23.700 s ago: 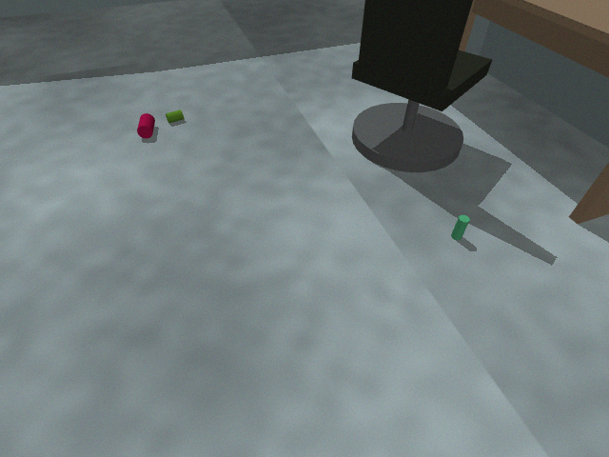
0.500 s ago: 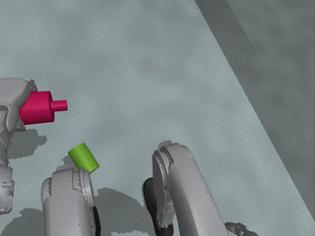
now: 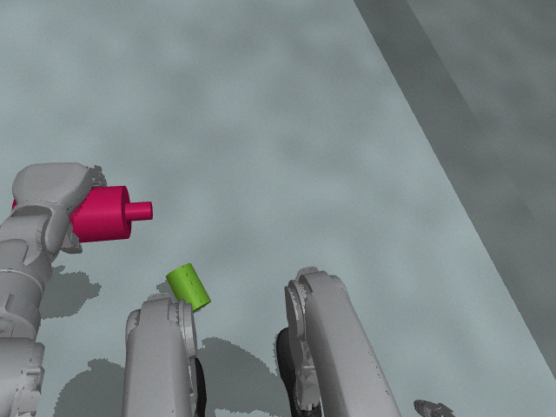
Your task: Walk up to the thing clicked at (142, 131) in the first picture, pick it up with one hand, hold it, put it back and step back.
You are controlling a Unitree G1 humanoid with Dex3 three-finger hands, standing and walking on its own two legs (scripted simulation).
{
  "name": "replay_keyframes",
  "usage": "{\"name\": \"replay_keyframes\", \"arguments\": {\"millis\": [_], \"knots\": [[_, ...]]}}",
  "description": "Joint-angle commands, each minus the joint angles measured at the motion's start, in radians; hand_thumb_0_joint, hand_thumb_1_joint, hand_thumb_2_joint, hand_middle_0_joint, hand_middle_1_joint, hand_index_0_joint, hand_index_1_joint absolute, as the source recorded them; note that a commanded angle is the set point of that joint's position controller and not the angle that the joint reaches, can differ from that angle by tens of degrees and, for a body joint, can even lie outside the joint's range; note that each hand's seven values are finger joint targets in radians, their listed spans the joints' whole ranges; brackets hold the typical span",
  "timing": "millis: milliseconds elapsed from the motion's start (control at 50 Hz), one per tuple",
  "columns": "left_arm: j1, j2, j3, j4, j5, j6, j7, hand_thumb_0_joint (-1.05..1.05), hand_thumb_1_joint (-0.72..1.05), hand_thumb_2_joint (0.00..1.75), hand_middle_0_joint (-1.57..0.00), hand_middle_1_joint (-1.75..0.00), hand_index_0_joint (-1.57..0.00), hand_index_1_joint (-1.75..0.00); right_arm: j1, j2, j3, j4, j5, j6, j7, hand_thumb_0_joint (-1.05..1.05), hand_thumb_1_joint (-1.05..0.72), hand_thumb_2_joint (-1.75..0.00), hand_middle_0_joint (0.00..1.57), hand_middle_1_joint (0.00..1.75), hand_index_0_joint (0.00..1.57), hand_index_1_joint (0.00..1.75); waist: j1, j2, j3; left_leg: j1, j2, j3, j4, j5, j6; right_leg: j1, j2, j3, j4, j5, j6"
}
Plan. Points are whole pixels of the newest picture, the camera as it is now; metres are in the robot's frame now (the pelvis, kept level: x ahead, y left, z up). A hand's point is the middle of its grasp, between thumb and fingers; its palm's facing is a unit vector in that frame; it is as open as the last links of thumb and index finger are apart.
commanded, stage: lift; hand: left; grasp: from above
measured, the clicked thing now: (91, 214) +0.46 +0.23 -0.16
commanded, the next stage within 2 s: hold in 1.26 s
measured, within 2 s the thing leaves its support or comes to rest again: neither
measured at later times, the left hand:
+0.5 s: hand out of the picture +0.38 +0.26 +0.07, palm faces -0.44 -0.06 -0.89, open 11.0 cm
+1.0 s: hand out of the picture +0.37 +0.25 +0.20, palm faces -0.45 -0.06 -0.89, open 11.0 cm
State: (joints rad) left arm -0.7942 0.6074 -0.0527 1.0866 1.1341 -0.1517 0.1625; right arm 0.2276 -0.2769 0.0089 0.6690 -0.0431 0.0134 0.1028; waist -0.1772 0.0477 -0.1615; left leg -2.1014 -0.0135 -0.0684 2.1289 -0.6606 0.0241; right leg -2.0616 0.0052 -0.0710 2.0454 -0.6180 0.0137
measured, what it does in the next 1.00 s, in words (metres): rises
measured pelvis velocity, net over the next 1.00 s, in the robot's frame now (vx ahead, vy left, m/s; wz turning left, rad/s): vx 0.06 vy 0.01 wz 0.05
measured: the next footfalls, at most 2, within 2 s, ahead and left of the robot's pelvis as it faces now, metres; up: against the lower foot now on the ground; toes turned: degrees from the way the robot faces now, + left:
none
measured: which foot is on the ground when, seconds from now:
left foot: down 0.00-1.00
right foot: down 0.00-1.00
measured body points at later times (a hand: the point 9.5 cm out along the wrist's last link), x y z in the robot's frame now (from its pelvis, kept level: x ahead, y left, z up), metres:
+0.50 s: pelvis +0.02 +0.00 +0.16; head +0.15 +0.03 +0.59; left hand +0.40 +0.26 +0.12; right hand +0.13 -0.26 +0.04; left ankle +0.08 +0.11 -0.38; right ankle +0.11 -0.12 -0.38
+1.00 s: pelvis +0.06 +0.01 +0.29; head +0.12 +0.02 +0.73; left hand +0.39 +0.25 +0.25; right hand +0.15 -0.26 +0.17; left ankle +0.08 +0.11 -0.38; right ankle +0.11 -0.12 -0.38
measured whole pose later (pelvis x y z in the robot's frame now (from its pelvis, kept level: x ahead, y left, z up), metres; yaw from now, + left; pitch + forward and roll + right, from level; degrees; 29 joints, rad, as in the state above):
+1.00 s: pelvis +0.06 +0.01 +0.29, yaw +3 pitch +15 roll -2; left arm -0.36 0.42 -0.18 0.87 1.04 -0.05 0.15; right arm 0.26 -0.24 -0.04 0.72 0.03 0.02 -0.04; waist -0.07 0.02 -0.12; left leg -0.84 0.01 -0.01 1.04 -0.45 0.02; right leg -0.84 0.03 0.00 0.98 -0.40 0.01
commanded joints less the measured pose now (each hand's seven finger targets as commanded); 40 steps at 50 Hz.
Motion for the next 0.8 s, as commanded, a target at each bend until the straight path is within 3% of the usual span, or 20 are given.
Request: {"name": "replay_keyframes", "arguments": {"millis": [0, 20, 80, 120, 140, 180, 200, 240, 340, 360, 380, 400, 420, 500, 520, 580, 600, 680, 780], "knots": [[-0.339, 0.210, 0.041, -0.293, -0.047, 0.000, 0.029, 0.00, 0.70, 0.90, -1.11, -0.62, -1.08, -0.65, 0.164, -0.217, -0.092, -0.054, 0.020, -0.009, -0.032, 0.00, -0.91, -0.91, 0.20, 0.30, 0.20, 0.30, 0.002, 0.203, -0.715, 0.593, -0.008, 0.008, -0.361, 0.082, 0.012, 0.443, 0.028, -0.017, -0.289, 0.122, -0.055], [-0.297, 0.207, 0.044, -0.267, -0.045, 0.008, 0.029, 0.00, 0.69, 0.91, -1.10, -0.62, -1.07, -0.65, 0.160, -0.216, -0.091, -0.048, 0.024, -0.009, -0.035, 0.00, -0.91, -0.91, 0.20, 0.30, 0.20, 0.30, 0.004, 0.186, -0.682, 0.603, -0.010, 0.000, -0.378, 0.087, 0.011, 0.449, 0.024, -0.018, -0.303, 0.129, -0.053], [-0.285, 0.219, 0.049, -0.333, -0.048, 0.021, 0.032, 0.00, 0.70, 0.90, -1.10, -0.62, -1.07, -0.65, 0.147, -0.206, -0.096, -0.053, 0.037, -0.003, -0.052, 0.00, -0.91, -0.91, 0.20, 0.30, 0.20, 0.30, 0.023, 0.203, -0.711, 0.692, -0.004, -0.006, -0.442, 0.113, 0.007, 0.499, 0.027, -0.016, -0.337, 0.152, -0.052], [-0.254, 0.198, 0.047, -0.341, -0.055, 0.034, 0.033, 0.00, 0.71, 0.94, -1.11, -0.64, -1.08, -0.67, 0.136, -0.200, -0.095, -0.048, 0.041, -0.001, -0.061, 0.00, -0.91, -0.91, 0.20, 0.30, 0.20, 0.30, 0.029, 0.186, -0.694, 0.733, -0.004, -0.011, -0.471, 0.144, 0.006, 0.524, 0.023, -0.012, -0.371, 0.168, -0.050], [-0.223, 0.154, 0.023, -0.314, -0.057, 0.042, 0.029, 0.00, 0.71, 0.95, -1.12, -0.64, -1.09, -0.68, 0.134, -0.191, -0.094, -0.045, 0.044, 0.000, -0.064, 0.00, -0.91, -0.91, 0.20, 0.30, 0.20, 0.30, 0.014, 0.177, -0.637, 0.733, -0.004, -0.006, -0.486, 0.156, 0.007, 0.526, 0.022, -0.009, -0.397, 0.176, -0.048], [-0.195, 0.182, 0.040, -0.345, -0.059, 0.053, 0.026, 0.00, 0.70, 0.94, -1.12, -0.62, -1.08, -0.66, 0.129, -0.189, -0.096, -0.046, 0.050, 0.001, -0.072, 0.00, -0.91, -0.91, 0.20, 0.30, 0.20, 0.30, 0.035, 0.162, -0.671, 0.794, -0.006, 0.000, -0.516, 0.187, 0.008, 0.590, 0.024, -0.005, -0.437, 0.191, -0.048], [-0.178, 0.168, 0.038, -0.365, -0.064, 0.055, 0.023, 0.00, 0.71, 0.93, -1.11, -0.63, -1.08, -0.67, 0.118, -0.183, -0.100, -0.049, 0.053, 0.002, -0.077, 0.00, -0.91, -0.91, 0.20, 0.30, 0.20, 0.30, 0.039, 0.166, -0.670, 0.808, -0.006, 0.002, -0.538, 0.190, 0.008, 0.613, 0.023, -0.002, -0.457, 0.191, -0.047], [-0.115, 0.128, 0.019, -0.352, -0.071, 0.066, 0.016, 0.00, 0.73, 0.94, -1.13, -0.66, -1.10, -0.69, 0.101, -0.171, -0.099, -0.055, 0.057, 0.004, -0.084, 0.00, -0.91, -0.91, 0.20, 0.30, 0.20, 0.30, 0.037, 0.139, -0.596, 0.815, -0.004, 0.006, -0.588, 0.158, 0.008, 0.651, 0.024, 0.001, -0.512, 0.169, -0.044], [-0.056, 0.116, 0.013, -0.441, -0.094, 0.085, 0.009, 0.00, 0.71, 0.92, -1.12, -0.61, -1.09, -0.65, 0.058, -0.153, -0.099, -0.062, 0.073, 0.006, -0.110, 0.00, -0.91, -0.91, 0.20, 0.30, 0.20, 0.30, 0.058, 0.119, -0.580, 0.940, 0.004, -0.009, -0.723, 0.127, 0.002, 0.778, 0.032, 0.008, -0.621, 0.150, -0.040], [-0.060, 0.112, 0.002, -0.452, -0.094, 0.087, 0.008, 0.00, 0.71, 0.92, -1.13, -0.61, -1.09, -0.64, 0.054, -0.147, -0.096, -0.058, 0.078, 0.005, -0.118, 0.00, -0.91, -0.91, 0.20, 0.30, 0.20, 0.30, 0.054, 0.128, -0.561, 0.963, 0.005, -0.003, -0.749, 0.119, 0.002, 0.804, 0.035, 0.012, -0.651, 0.143, -0.040], [-0.039, 0.134, 0.023, -0.457, -0.099, 0.090, 0.010, 0.00, 0.70, 0.90, -1.12, -0.60, -1.08, -0.63, 0.050, -0.148, -0.096, -0.055, 0.081, 0.004, -0.125, 0.00, -0.91, -0.91, 0.20, 0.30, 0.20, 0.30, 0.065, 0.126, -0.542, 0.987, 0.005, -0.006, -0.778, 0.113, 0.000, 0.825, 0.034, 0.016, -0.675, 0.136, -0.039], [-0.027, 0.115, 0.009, -0.454, -0.104, 0.091, 0.009, 0.00, 0.70, 0.91, -1.13, -0.58, -1.09, -0.63, 0.044, -0.139, -0.090, -0.052, 0.082, 0.004, -0.130, 0.00, -0.91, -0.91, 0.20, 0.30, 0.20, 0.30, 0.063, 0.121, -0.507, 0.999, 0.007, -0.005, -0.805, 0.108, -0.001, 0.840, 0.037, 0.017, -0.698, 0.132, -0.039], [-0.044, 0.120, 0.009, -0.491, -0.106, 0.089, 0.011, 0.00, 0.71, 0.90, -1.14, -0.57, -1.10, -0.62, 0.041, -0.139, -0.093, -0.052, 0.084, 0.001, -0.137, 0.00, -0.91, -0.91, 0.20, 0.30, 0.20, 0.30, 0.064, 0.116, -0.529, 1.042, 0.008, 0.002, -0.824, 0.109, 0.000, 0.877, 0.038, 0.024, -0.730, 0.134, -0.039], [0.035, 0.079, -0.015, -0.426, -0.108, 0.090, 0.010, 0.00, 0.64, 0.89, -1.09, -0.57, -1.05, -0.62, 0.043, -0.123, -0.084, -0.025, 0.088, -0.011, -0.157, 0.00, -0.91, -0.91, 0.20, 0.30, 0.20, 0.30, 0.063, 0.074, -0.427, 1.105, 0.008, 0.010, -0.903, 0.154, -0.002, 0.964, 0.040, 0.038, -0.830, 0.155, -0.038], [-0.001, 0.061, -0.034, -0.454, -0.111, 0.085, 0.009, 0.00, 0.65, 0.90, -1.10, -0.57, -1.06, -0.62, 0.043, -0.120, -0.085, -0.023, 0.089, -0.016, -0.161, 0.00, -0.91, -0.91, 0.20, 0.30, 0.20, 0.30, 0.062, 0.082, -0.437, 1.145, 0.010, 0.009, -0.927, 0.167, -0.004, 0.989, 0.043, 0.039, -0.852, 0.165, -0.039], [0.039, 0.026, -0.053, -0.401, -0.116, 0.093, 0.019, 0.00, 0.65, 0.89, -1.10, -0.57, -1.06, -0.62, 0.047, -0.116, -0.084, -0.017, 0.092, -0.024, -0.165, 0.00, -0.91, -0.91, 0.20, 0.30, 0.20, 0.30, 0.063, 0.058, -0.367, 1.194, 0.011, 0.008, -0.996, 0.175, -0.007, 1.048, 0.042, 0.046, -0.929, 0.169, -0.038], [0.050, 0.033, -0.047, -0.391, -0.121, 0.094, 0.021, 0.00, 0.67, 0.89, -1.10, -0.56, -1.06, -0.61, 0.043, -0.118, -0.087, -0.017, 0.091, -0.027, -0.166, 0.00, -0.90, -0.91, 0.20, 0.30, 0.20, 0.30, 0.074, 0.054, -0.354, 1.208, 0.014, 0.007, -1.020, 0.168, -0.006, 1.067, 0.042, 0.046, -0.950, 0.166, -0.038], [0.093, 0.009, -0.066, -0.364, -0.108, 0.090, 0.019, 0.00, 0.68, 0.88, -1.12, -0.55, -1.08, -0.60, 0.047, -0.114, -0.088, -0.019, 0.090, -0.034, -0.167, 0.00, -0.91, -0.91, 0.20, 0.30, 0.20, 0.30, 0.085, 0.040, -0.334, 1.289, 0.009, 0.024, -1.081, 0.254, -0.007, 1.165, 0.044, 0.053, -1.024, 0.237, -0.040], [0.110, 0.017, -0.054, -0.357, -0.099, 0.094, 0.026, 0.00, 0.68, 0.88, -1.12, -0.57, -1.08, -0.62, 0.065, -0.118, -0.090, -0.019, 0.080, -0.034, -0.163, 0.00, -0.91, -0.91, 0.20, 0.30, 0.20, 0.30, 0.099, 0.052, -0.310, 1.393, 0.010, 0.034, -1.161, 0.369, -0.013, 1.256, 0.045, 0.047, -1.087, 0.329, -0.043]]}}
